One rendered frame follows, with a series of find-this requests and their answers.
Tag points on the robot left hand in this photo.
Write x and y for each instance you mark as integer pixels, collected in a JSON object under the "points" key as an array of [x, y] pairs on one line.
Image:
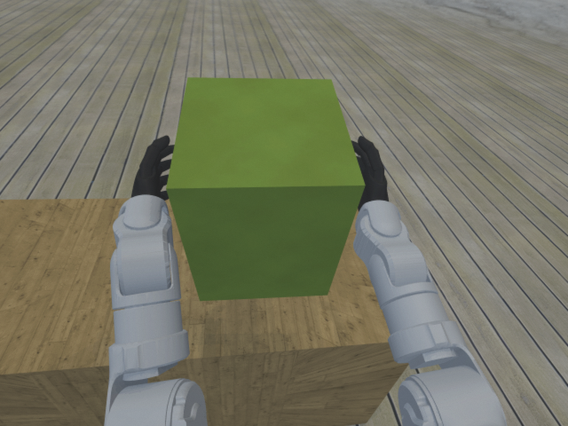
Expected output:
{"points": [[148, 179]]}

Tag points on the robot right hand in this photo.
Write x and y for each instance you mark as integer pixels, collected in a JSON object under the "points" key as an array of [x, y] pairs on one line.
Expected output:
{"points": [[372, 171]]}

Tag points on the left robot forearm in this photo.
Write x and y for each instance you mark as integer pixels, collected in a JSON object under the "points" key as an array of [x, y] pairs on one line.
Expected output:
{"points": [[148, 333]]}

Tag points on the pedestal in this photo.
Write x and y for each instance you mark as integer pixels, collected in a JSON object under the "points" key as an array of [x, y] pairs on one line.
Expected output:
{"points": [[282, 361]]}

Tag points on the carton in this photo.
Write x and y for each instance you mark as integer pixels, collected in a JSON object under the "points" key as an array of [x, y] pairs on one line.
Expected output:
{"points": [[264, 185]]}

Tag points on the robot right upper arm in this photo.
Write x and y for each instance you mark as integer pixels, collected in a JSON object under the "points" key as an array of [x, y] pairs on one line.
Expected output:
{"points": [[454, 396]]}

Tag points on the robot left upper arm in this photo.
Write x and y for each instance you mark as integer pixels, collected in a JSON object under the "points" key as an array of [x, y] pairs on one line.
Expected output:
{"points": [[178, 402]]}

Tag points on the right robot forearm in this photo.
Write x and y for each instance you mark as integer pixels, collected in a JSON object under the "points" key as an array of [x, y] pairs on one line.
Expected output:
{"points": [[421, 334]]}

